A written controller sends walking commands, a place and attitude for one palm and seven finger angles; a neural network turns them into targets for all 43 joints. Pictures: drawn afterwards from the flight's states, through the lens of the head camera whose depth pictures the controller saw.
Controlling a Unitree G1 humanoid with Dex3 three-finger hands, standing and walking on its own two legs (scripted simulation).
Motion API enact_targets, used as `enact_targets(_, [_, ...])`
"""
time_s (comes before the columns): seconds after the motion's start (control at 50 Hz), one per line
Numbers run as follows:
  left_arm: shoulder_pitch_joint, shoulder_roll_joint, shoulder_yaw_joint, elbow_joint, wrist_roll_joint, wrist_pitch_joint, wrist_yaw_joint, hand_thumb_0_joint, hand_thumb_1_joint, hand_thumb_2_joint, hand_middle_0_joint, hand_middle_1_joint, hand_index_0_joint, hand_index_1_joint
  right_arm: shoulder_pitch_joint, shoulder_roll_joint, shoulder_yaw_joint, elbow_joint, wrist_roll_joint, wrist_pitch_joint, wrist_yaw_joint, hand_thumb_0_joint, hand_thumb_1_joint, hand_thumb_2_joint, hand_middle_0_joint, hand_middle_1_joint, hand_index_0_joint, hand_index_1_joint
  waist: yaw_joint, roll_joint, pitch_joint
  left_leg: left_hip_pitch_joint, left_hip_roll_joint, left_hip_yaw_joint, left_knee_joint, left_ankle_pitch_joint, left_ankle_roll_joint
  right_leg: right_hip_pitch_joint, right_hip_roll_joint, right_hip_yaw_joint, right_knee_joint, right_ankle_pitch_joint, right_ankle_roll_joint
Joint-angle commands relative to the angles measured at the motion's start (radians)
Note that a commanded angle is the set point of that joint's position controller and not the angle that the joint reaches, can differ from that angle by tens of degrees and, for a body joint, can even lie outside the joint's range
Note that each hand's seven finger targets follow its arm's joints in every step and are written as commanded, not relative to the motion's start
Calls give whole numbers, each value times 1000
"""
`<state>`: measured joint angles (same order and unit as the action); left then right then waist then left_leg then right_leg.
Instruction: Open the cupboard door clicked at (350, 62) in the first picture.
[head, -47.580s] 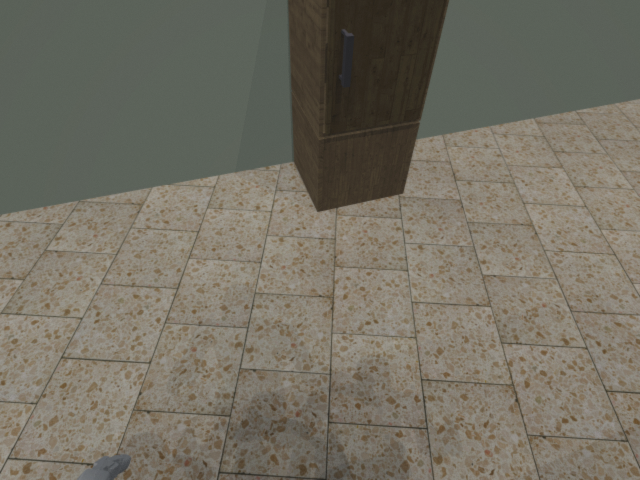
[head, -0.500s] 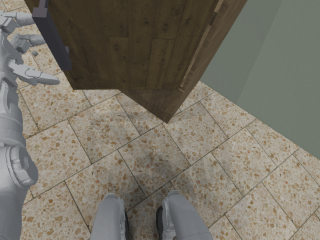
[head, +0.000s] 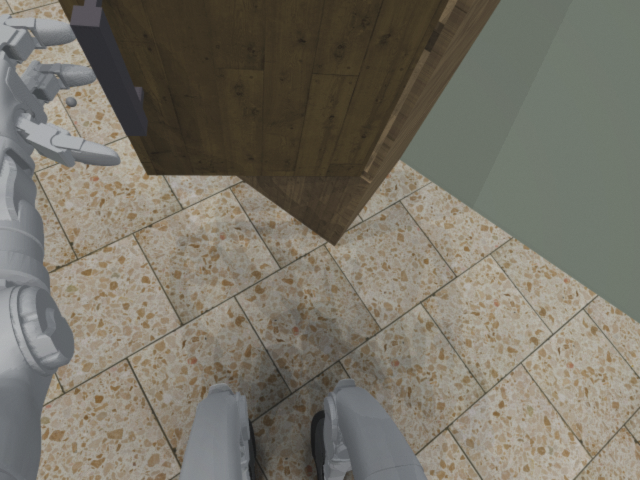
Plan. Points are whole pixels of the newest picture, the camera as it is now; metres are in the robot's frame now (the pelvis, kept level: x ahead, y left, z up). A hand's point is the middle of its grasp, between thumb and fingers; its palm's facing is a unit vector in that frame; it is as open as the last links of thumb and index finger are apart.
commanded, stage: slide the fingers in behind the handle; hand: left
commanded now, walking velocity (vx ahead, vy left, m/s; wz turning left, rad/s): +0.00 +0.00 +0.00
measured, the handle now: (118, 66) +0.57 +0.19 +0.06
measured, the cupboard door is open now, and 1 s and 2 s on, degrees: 40 40 39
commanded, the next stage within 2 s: close the thumb around the handle in 1.66 s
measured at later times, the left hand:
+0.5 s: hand (76, 99) +0.53 +0.23 +0.06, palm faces +0.05 -1.00 +0.01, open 14.1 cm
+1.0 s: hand (95, 107) +0.52 +0.21 +0.06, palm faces +0.10 -1.00 +0.01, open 15.2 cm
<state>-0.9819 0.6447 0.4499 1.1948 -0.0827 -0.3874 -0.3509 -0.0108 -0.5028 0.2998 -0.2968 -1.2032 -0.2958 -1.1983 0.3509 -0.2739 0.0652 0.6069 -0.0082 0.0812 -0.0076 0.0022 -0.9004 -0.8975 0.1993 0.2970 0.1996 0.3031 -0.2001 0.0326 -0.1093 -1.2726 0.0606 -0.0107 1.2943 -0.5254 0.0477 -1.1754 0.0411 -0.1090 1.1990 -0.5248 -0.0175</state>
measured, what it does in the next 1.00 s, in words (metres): stands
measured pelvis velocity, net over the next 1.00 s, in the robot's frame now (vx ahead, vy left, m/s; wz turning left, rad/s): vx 0.00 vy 0.00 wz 0.05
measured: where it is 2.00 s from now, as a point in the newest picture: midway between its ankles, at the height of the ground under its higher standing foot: (286, 476)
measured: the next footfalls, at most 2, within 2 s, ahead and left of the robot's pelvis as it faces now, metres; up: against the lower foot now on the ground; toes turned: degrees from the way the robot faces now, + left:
none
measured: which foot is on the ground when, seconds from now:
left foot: down 0.00-1.00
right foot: down 0.00-1.00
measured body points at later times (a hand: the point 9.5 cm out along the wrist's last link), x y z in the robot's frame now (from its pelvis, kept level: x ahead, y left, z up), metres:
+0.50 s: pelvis +0.00 +0.00 +0.00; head +0.17 +0.05 +0.42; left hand +0.52 +0.28 +0.06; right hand +0.01 -0.26 -0.10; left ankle +0.03 +0.09 -0.62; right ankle +0.02 -0.12 -0.62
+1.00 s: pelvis +0.00 +0.00 +0.01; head +0.17 +0.05 +0.42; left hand +0.51 +0.26 +0.06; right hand +0.02 -0.26 -0.10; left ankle +0.03 +0.09 -0.62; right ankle +0.02 -0.12 -0.62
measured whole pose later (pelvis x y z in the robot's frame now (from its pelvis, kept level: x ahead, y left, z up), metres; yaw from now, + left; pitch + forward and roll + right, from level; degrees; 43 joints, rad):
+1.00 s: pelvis +0.00 +0.00 +0.01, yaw +3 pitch +28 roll -6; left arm -0.98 0.47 0.25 1.16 -0.13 -0.43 -0.13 -0.01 -0.50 0.30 -0.30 -1.20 -0.05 -1.16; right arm 0.36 -0.25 0.02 0.67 -0.04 0.08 0.04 0.00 -0.90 -0.90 0.20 0.30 0.20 0.30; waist -0.15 0.04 -0.13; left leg -1.25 0.02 -0.05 1.27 -0.51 0.04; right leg -1.13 0.01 -0.15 1.18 -0.53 -0.02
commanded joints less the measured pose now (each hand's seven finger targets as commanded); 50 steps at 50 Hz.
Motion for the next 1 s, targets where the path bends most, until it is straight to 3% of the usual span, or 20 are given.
enact_targets(0.0, [-430, 294, 51, -237, -19, -72, 5, 0, -500, 300, -300, -1200, -300, -1200, 225, -209, -77, -21, -7, -8, -11, 0, -900, -900, 200, 300, 200, 300, -9, 223, -603, 626, -3, -115, -125, 491, -16, 108, 25, 53, -121, 299, -13])
enact_targets(0.04, [-413, 307, 54, -220, -14, -66, 5, 0, -500, 300, -300, -1200, -300, -1200, 219, -209, -75, -25, -5, -4, -12, 0, -900, -900, 200, 300, 200, 300, -4, 214, -587, 612, -3, -112, -131, 487, -18, 119, 24, 52, -125, 301, -10])
enact_targets(0.1, [-412, 203, -7, -270, -23, -67, 1, 0, -500, 300, -300, -1200, -300, -1200, 225, -197, -83, -23, -8, -8, -2, 0, -900, -900, 200, 300, 200, 300, -9, 260, -616, 686, 0, -120, -133, 546, -23, 91, 25, 46, -126, 318, -14])
enact_targets(0.12, [-378, 217, 8, -260, -23, -65, 2, 0, -500, 300, -300, -1200, -300, -1200, 227, -202, -84, -22, -8, -4, -1, 0, -900, -900, 200, 300, 200, 300, 3, 248, -620, 697, 3, -125, -140, 552, -28, 92, 25, 42, -130, 312, -14])
enact_targets(0.24, [-407, 137, -42, -226, -29, -64, 21, 0, -500, 300, -300, -1200, -300, -1200, 228, -198, -89, -8, -8, -4, 1, 0, -900, -900, 200, 300, 200, 300, -33, 175, -526, 638, -1, -122, -152, 452, -20, 71, 27, 41, -151, 268, -10])
enact_targets(0.32, [-444, 145, -47, -203, -8, -81, 48, 0, -500, 300, -300, -1200, -300, -1200, 230, -198, -86, 1, -14, -9, 1, 0, -900, -900, 200, 300, 200, 300, -38, 191, -502, 615, -4, -122, -150, 413, -20, 48, 23, 45, -145, 241, -13])
enact_targets(0.34, [-453, 113, -74, -195, -4, -80, 50, 0, -500, 300, -300, -1200, -300, -1200, 229, -195, -86, 2, -15, -10, 2, 0, -900, -900, 200, 300, 200, 300, -50, 190, -495, 615, -6, -123, -149, 407, -18, 36, 23, 43, -147, 238, -12])
enact_targets(0.44, [-440, 93, -90, -228, 2, -97, 48, 0, -500, 300, -300, -1200, -300, -1200, 228, -194, -92, 1, -19, -8, 8, 0, -900, -900, 200, 300, 200, 300, -27, 259, -569, 695, -4, -135, -148, 471, -32, 26, 21, 38, -133, 253, -21])
enact_targets(0.46, [-455, 59, -118, -235, 0, -94, 48, 0, -500, 300, -300, -1200, -300, -1200, 229, -194, -94, 5, -21, -7, 9, 0, -900, -900, 200, 300, 200, 300, -43, 245, -572, 707, -2, -141, -145, 481, -31, 14, 20, 35, -134, 259, -19])
enact_targets(0.5, [-464, 18, -144, -255, -9, -94, 47, 0, -500, 300, -300, -1200, -300, -1200, 234, -190, -96, 7, -22, -8, 13, 0, -900, -900, 200, 300, 200, 300, -47, 250, -583, 729, -1, -148, -142, 510, -32, 10, 22, 31, -132, 269, -19])
enact_targets(0.56, [-465, 39, -127, -241, -8, -84, 57, 0, -500, 300, -300, -1200, -300, -1200, 231, -195, -100, 16, -21, -3, 12, 0, -900, -900, 200, 300, 200, 300, -47, 221, -571, 697, -5, -139, -144, 465, -28, 33, 21, 35, -142, 265, -18])
enact_targets(0.62, [-497, -35, -189, -236, -2, -86, 71, 0, -500, 300, -300, -1200, -300, -1200, 224, -187, -98, 19, -21, -5, 16, 0, -900, -900, 200, 300, 200, 300, -59, 246, -536, 712, -5, -149, -155, 444, -32, -7, 20, 29, -145, 241, -19])
enact_targets(0.64, [-512, -70, -216, -238, -1, -84, 76, 0, -500, 300, -300, -1200, -300, -1200, 223, -186, -101, 23, -23, -6, 18, 0, -900, -900, 200, 300, 200, 300, -74, 235, -527, 713, -4, -153, -153, 424, -31, -26, 20, 26, -144, 234, -18])
enact_targets(0.68, [-504, -42, -191, -209, 3, -81, 90, 0, -500, 300, -300, -1200, -300, -1200, 226, -191, -100, 25, -26, -7, 18, 0, -900, -900, 200, 300, 200, 300, -70, 203, -513, 666, -11, -146, -152, 392, -27, -3, 19, 30, -145, 226, -19])
enact_targets(0.7, [-533, -56, -205, -221, 3, -89, 95, 0, -500, 300, -300, -1200, -300, -1200, 232, -190, -101, 29, -28, -9, 17, 0, -900, -900, 200, 300, 200, 300, -83, 205, -516, 684, -10, -153, -151, 406, -25, -15, 20, 28, -142, 231, -20])
enact_targets(0.72, [-547, -71, -222, -244, 9, -97, 96, 0, -500, 300, -300, -1200, -300, -1200, 227, -187, -102, 28, -29, -10, 19, 0, -900, -900, 200, 300, 200, 300, -73, 248, -542, 708, -9, -156, -152, 417, -31, -24, 16, 29, -138, 230, -21])
enact_targets(0.84, [-537, -179, -299, -287, 4, -116, 105, 0, -500, 300, -300, -1200, -300, -1200, 219, -177, -112, 35, -34, -10, 34, 0, -900, -900, 200, 300, 200, 300, -74, 274, -579, 786, -6, -171, -154, 477, -42, -40, 17, 19, -138, 248, -25])
enact_targets(0.86, [-528, -172, -293, -283, 8, -118, 112, 0, -500, 300, -300, -1200, -300, -1200, 220, -180, -115, 37, -35, -8, 34, 0, -900, -900, 200, 300, 200, 300, -72, 264, -575, 789, -4, -177, -155, 482, -45, -43, 16, 18, -136, 249, -27])
enact_targets(0.92, [-576, -231, -341, -322, 10, -128, 127, 0, -500, 300, -300, -1200, -300, -1200, 218, -173, -119, 44, -38, -10, 40, 0, -900, -900, 200, 300, 200, 300, -85, 278, -587, 812, -6, -180, -153, 493, -44, -51, 15, 19, -140, 253, -24])
enact_targets(0.98, [-534, -228, -334, -279, 14, -123, 144, 0, -500, 300, -300, -1200, -300, -1200, 216, -174, -119, 50, -37, -6, 42, 0, -900, -900, 200, 300, 200, 300, -84, 220, -553, 765, -14, -168, -159, 451, -38, -17, 17, 18, -150, 252, -26])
